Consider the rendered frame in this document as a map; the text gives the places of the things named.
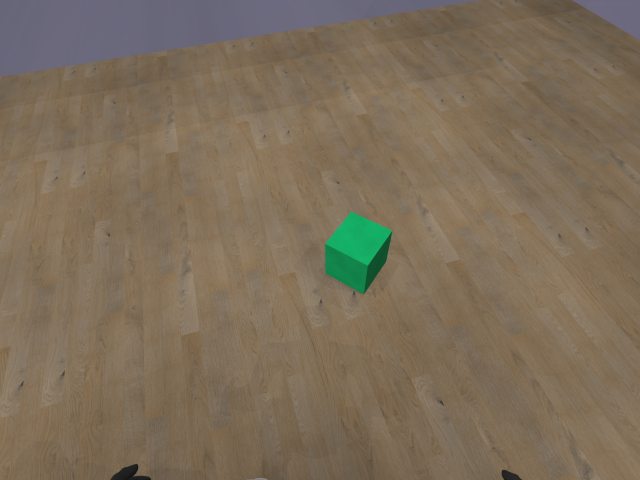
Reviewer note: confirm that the carton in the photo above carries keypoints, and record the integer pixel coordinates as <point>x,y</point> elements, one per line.
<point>357,251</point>

